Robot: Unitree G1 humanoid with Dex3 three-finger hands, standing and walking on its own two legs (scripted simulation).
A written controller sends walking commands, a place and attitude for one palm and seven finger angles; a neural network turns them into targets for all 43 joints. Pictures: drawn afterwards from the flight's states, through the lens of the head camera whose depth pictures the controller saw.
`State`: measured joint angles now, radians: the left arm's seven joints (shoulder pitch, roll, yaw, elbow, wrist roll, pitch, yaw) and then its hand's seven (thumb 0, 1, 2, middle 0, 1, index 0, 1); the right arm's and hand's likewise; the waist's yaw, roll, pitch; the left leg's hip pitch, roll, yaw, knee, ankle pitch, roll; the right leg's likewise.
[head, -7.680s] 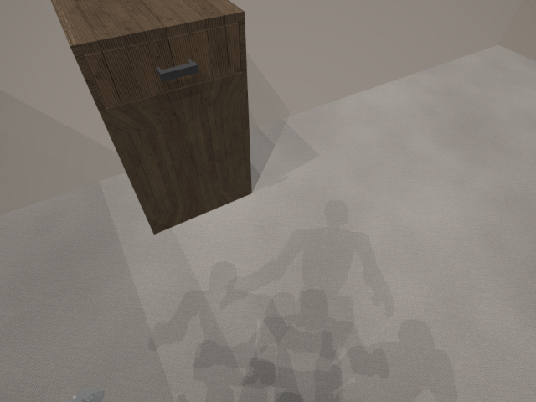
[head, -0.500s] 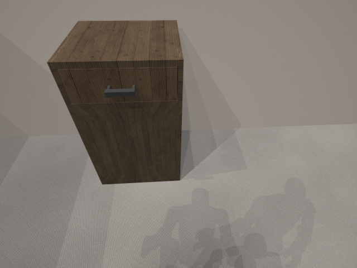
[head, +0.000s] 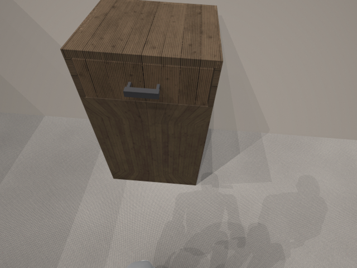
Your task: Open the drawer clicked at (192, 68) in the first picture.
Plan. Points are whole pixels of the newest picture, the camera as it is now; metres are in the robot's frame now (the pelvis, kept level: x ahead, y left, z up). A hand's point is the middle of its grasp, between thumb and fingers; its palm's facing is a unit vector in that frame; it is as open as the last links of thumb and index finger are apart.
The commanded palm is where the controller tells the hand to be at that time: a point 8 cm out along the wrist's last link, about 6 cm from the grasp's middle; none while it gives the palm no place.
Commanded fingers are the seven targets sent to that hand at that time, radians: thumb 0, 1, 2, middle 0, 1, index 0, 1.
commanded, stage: take the last steps up to it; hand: left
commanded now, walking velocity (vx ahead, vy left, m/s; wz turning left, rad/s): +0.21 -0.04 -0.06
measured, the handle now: (142, 89) +0.65 +0.20 -0.01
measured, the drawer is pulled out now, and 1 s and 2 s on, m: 0.00 0.00 0.00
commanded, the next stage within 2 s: come to a stop and stand still in 0.20 s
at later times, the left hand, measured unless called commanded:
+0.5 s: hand (133, 227) +0.23 +0.15 -0.14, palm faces -0.03 -0.97 -0.24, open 7.3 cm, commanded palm none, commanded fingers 0.00 0.90 0.90 -0.20 -0.30 -0.20 -0.30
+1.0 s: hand out of the picture +0.12 +0.21 -0.16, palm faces +0.05 -0.97 -0.23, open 7.4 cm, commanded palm none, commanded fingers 0.00 0.90 0.90 -0.20 -0.30 -0.20 -0.30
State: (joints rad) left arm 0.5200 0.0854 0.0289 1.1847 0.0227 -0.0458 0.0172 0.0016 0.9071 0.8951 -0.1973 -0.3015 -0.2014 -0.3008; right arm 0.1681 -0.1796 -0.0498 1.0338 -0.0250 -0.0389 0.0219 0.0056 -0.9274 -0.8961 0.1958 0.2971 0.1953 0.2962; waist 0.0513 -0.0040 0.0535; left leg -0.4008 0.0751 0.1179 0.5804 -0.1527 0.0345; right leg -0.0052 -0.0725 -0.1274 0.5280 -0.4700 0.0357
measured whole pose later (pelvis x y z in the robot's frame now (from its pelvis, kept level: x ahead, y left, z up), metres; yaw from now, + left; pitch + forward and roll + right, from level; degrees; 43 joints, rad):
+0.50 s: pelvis +0.13 -0.03 +0.01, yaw -1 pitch -2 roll +1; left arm 0.15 0.15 0.02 1.01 0.02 -0.02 0.02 0.00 0.91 0.90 -0.19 -0.30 -0.20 -0.30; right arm 0.30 -0.16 -0.04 1.11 -0.01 0.02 -0.02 0.00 -0.92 -0.90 0.20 0.30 0.20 0.30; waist -0.04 0.04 0.04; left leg -0.20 0.05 0.10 0.67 -0.50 -0.03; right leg -0.32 -0.05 -0.12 0.58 -0.23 -0.04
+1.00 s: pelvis +0.10 +0.02 +0.02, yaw -1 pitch +0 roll +1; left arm 0.25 0.21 0.05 1.06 0.02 0.06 0.02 0.00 0.91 0.90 -0.19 -0.30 -0.20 -0.30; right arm 0.23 -0.15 -0.02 1.05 -0.02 0.02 -0.03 0.01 -0.93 -0.90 0.20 0.30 0.20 0.30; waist 0.02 -0.03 0.02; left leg -0.19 -0.01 0.07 0.43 -0.23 0.02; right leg -0.34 -0.04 -0.02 0.79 -0.41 0.02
